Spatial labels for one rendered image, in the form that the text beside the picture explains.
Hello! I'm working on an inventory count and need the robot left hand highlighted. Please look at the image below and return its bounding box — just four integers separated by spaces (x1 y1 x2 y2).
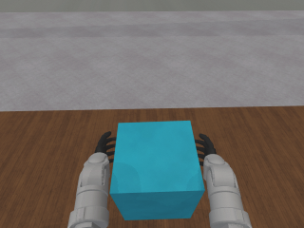
94 131 117 163

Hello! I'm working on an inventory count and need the robot right forearm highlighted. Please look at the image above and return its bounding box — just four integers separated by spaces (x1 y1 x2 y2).
203 154 253 228

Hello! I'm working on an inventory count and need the robot left forearm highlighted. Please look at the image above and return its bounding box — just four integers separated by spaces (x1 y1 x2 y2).
67 152 110 228

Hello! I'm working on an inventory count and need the robot right hand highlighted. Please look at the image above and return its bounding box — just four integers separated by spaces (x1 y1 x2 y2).
194 133 217 166

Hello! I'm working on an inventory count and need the carton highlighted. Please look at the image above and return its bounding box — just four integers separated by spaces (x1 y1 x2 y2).
109 121 205 220

